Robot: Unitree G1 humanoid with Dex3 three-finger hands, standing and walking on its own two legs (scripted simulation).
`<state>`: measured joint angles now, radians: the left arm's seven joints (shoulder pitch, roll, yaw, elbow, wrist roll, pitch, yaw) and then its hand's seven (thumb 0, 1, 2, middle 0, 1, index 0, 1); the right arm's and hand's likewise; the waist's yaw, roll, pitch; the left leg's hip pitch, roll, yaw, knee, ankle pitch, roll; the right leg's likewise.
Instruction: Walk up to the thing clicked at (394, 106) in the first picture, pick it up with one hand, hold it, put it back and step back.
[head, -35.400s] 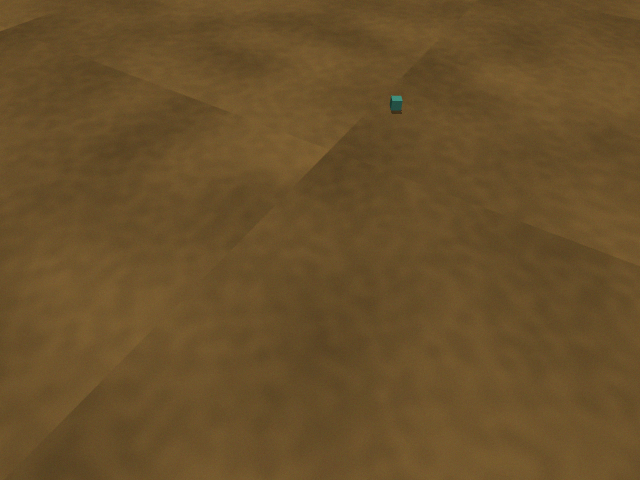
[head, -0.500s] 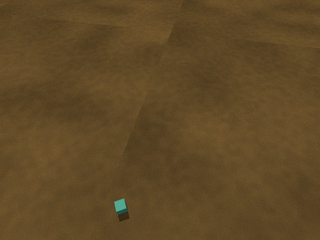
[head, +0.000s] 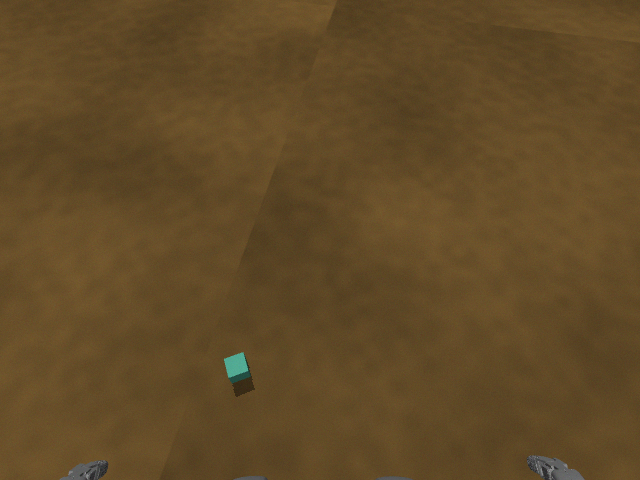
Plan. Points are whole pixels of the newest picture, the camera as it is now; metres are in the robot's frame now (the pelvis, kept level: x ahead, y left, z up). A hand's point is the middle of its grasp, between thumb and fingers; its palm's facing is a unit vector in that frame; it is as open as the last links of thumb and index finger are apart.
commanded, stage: step back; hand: left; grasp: from above
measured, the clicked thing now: (237, 367) +0.46 +0.24 -0.74
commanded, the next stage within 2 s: none
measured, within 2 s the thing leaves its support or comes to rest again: neither
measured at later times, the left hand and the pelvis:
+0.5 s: hand out of the picture +0.06 +0.29 -0.17, palm faces -0.09 -0.93 -0.36, open 7.3 cm; pelvis -0.09 +0.04 -0.01, yaw -2 degrees
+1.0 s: hand out of the picture -0.08 +0.26 -0.13, palm faces -0.04 -0.91 -0.42, open 7.4 cm; pelvis -0.22 +0.01 -0.01, yaw -2 degrees
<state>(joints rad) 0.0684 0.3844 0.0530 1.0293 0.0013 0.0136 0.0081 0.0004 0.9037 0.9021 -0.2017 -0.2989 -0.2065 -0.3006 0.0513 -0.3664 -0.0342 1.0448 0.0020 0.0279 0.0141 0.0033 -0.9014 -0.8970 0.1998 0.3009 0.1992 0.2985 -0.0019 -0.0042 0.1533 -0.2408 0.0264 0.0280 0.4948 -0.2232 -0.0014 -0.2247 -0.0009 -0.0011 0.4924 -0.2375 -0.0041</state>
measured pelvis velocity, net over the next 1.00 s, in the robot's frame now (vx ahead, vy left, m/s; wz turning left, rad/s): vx -0.22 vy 0.01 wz -0.04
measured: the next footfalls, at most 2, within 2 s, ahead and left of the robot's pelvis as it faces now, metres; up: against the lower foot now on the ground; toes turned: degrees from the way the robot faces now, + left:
left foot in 0.28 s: -0.02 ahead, +0.13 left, +0.00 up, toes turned -2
right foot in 0.70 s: -0.12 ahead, -0.11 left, +0.00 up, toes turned -2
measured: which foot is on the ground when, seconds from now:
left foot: down 0.00-0.12, up 0.14-0.26, down 0.28-0.74, up 0.76-1.00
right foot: down 0.00-0.26, up 0.28-0.68, down 0.70-1.00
